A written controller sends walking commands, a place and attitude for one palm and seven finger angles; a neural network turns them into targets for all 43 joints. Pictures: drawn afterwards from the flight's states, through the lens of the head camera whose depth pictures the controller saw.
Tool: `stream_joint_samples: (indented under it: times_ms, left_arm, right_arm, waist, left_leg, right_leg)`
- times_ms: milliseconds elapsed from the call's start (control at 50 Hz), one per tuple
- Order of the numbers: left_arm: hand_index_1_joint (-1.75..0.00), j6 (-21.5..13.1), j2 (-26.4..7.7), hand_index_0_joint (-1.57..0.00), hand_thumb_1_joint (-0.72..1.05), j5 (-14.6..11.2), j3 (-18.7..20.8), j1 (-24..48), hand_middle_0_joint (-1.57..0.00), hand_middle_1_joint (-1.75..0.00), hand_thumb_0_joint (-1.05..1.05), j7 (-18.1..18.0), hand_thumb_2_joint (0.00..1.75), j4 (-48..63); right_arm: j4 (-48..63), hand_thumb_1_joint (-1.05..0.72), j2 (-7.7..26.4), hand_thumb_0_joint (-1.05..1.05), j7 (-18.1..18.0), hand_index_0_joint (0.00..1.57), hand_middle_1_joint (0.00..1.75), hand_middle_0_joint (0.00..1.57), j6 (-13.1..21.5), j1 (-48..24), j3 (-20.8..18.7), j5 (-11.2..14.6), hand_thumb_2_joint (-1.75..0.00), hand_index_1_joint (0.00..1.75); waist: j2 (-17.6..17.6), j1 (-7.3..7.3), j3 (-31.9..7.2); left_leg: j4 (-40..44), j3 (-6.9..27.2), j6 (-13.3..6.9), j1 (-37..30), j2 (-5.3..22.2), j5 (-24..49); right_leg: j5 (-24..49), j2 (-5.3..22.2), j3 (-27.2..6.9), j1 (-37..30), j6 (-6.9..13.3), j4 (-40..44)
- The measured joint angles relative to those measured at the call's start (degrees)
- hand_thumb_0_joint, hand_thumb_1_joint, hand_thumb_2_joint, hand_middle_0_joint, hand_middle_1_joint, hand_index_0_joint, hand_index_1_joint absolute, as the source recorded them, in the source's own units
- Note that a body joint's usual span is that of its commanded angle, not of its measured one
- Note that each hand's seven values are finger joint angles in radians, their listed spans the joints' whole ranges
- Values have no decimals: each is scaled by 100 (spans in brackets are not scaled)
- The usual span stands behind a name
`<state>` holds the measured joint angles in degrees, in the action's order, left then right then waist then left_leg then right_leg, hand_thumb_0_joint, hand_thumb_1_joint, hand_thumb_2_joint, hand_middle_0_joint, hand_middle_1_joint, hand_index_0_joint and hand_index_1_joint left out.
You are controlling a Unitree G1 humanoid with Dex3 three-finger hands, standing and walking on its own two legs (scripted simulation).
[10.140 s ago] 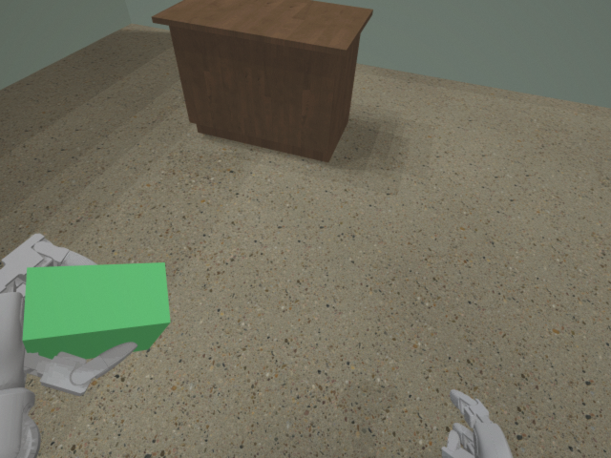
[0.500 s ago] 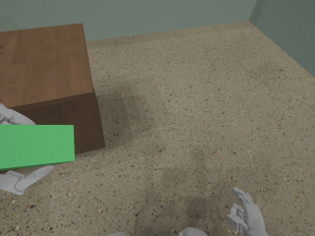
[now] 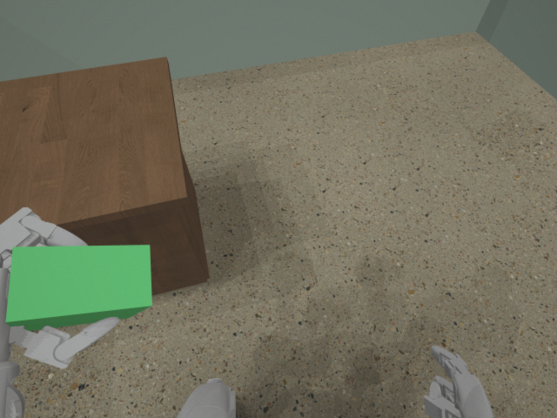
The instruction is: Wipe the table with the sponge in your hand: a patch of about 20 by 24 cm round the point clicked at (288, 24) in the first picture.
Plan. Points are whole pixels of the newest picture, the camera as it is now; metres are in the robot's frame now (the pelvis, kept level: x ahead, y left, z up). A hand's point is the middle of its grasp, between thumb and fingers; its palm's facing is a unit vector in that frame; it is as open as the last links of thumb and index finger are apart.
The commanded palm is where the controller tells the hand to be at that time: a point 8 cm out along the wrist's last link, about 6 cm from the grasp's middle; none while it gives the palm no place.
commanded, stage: take the last steps up to it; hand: left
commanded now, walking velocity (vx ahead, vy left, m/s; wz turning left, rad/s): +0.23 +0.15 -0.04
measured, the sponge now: (100, 288) +0.23 +0.20 +0.13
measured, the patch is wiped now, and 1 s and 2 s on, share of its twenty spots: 0.00 0.00 0.00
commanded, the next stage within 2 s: come to a stop and stand still in 0.38 s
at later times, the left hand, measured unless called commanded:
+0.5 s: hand (33, 205) +0.30 +0.29 +0.17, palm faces +0.32 -0.77 -0.55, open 10.3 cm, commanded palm +0.25 +0.34 +0.17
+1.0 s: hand out of the picture +0.32 +0.36 +0.17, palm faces +0.36 -0.83 -0.42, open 10.3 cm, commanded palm +0.26 +0.38 +0.17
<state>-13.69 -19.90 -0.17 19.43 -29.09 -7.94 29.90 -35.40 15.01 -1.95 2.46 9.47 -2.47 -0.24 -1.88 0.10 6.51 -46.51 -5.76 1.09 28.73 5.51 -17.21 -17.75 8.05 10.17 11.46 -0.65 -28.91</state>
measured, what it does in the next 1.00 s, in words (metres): steps to the left: left foot, then right foot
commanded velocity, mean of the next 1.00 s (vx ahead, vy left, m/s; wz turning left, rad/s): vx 0.04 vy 0.01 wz -0.01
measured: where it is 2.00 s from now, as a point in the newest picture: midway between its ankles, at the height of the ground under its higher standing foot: outside the picture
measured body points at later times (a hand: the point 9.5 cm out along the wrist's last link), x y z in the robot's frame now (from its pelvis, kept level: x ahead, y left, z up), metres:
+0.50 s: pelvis +0.08 +0.07 -0.02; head +0.11 +0.03 +0.43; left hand +0.28 +0.33 +0.20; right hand +0.23 -0.14 -0.14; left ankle +0.09 +0.16 -0.73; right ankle +0.09 -0.01 -0.74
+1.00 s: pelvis +0.08 +0.12 +0.00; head +0.12 +0.14 +0.45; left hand +0.29 +0.40 +0.19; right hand +0.26 -0.10 -0.08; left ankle +0.14 +0.23 -0.74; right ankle +0.06 +0.01 -0.70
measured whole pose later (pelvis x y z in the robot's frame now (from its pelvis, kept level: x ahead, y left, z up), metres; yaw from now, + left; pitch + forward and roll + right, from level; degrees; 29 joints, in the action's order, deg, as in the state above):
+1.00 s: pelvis +0.08 +0.12 +0.00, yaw -4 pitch -1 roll -2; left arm -10.3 -23.6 -1.8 23.6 -26.2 -8.3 32.8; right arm -31.3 7.7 -0.7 3.8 9.4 1.2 -0.3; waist -1.6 1.3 5.2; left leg -28.0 -5.6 0.2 16.8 5.5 -10.5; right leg -25.6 -0.2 5.3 20.6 -2.3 -48.1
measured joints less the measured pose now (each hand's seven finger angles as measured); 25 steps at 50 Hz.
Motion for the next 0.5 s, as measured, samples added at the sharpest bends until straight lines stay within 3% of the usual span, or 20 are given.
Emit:
stream_joint_samples:
  times_ms: [100,120,160,200,240,340,420,460,500]
  left_arm:
    - [-137,-92,-269,-72,-53,-4,172,-144,-70,-138,-1,-63,102,691]
    - [-137,-123,-376,-72,-53,-12,264,-19,-70,-138,-1,-85,102,687]
    - [-137,-189,-521,-72,-53,13,382,326,-70,-138,-1,-123,102,435]
    - [-137,-149,-582,-72,-53,-14,477,541,-70,-138,-1,-110,102,124]
    - [-137,-45,-545,-72,-53,-50,543,561,-70,-138,-1,-94,102,-16]
    - [-137,98,-255,-72,-53,-117,297,172,-70,-138,-1,-23,102,345]
    - [-137,131,-356,-72,-53,-124,158,-134,-70,-138,-1,27,102,504]
    - [-137,138,-388,-72,-53,-90,168,-118,-70,-138,-1,43,102,335]
    - [-137,167,-350,-72,-53,-87,166,-5,-70,-138,-1,51,102,61]
  right_arm:
    - [290,-90,85,2,-87,20,30,20,54,73,-136,12,-90,30]
    - [289,-90,-4,1,-118,20,30,20,72,23,-188,27,-90,30]
    - [257,-91,-228,1,-134,20,30,20,76,-88,-185,51,-90,30]
    - [212,-91,-439,1,-100,20,30,20,98,-144,-58,71,-90,30]
    - [189,-90,-622,1,-33,20,30,20,138,-141,87,99,-90,30]
    - [176,-90,-818,1,70,20,30,20,302,41,355,102,-90,30]
    - [91,-90,-805,1,7,21,30,20,280,178,466,72,-90,30]
    - [14,-90,-711,1,-37,21,30,21,199,198,452,62,-90,30]
    - [-123,-90,-596,1,-48,21,30,21,76,183,396,57,-90,30]
  waist:
    - [-27,51,-39]
    - [-108,41,-20]
    - [-183,53,19]
    - [-147,25,-45]
    - [-93,-5,-131]
    - [113,-13,-203]
    - [245,65,-237]
    - [438,81,-255]
    - [549,71,-301]
  left_leg:
    - [1663,-302,-56,-860,-104,661]
    - [1485,-351,-113,-825,-168,625]
    - [1152,-408,-216,-772,-208,393]
    - [1150,-417,-275,-801,-186,307]
    - [1288,-452,-294,-870,-172,328]
    - [1588,-524,-347,-1058,-251,358]
    - [1468,-575,-329,-1133,-347,189]
    - [1155,-522,-297,-1084,-283,-23]
    - [423,-302,-180,-869,-320,-547]
  right_leg:
    - [-474,105,-172,47,-265,-652]
    - [-765,160,-319,218,-219,-1181]
    - [-1391,-7,-637,680,-101,-2500]
    - [-1507,-212,-610,1094,-88,-3380]
    - [-1341,-313,-470,1387,-112,-3630]
    - [-774,-400,-192,1413,-144,-2429]
    - [-438,-499,-65,891,-128,-989]
    - [3,-591,21,662,146,-602]
    - [-52,-590,70,624,399,-688]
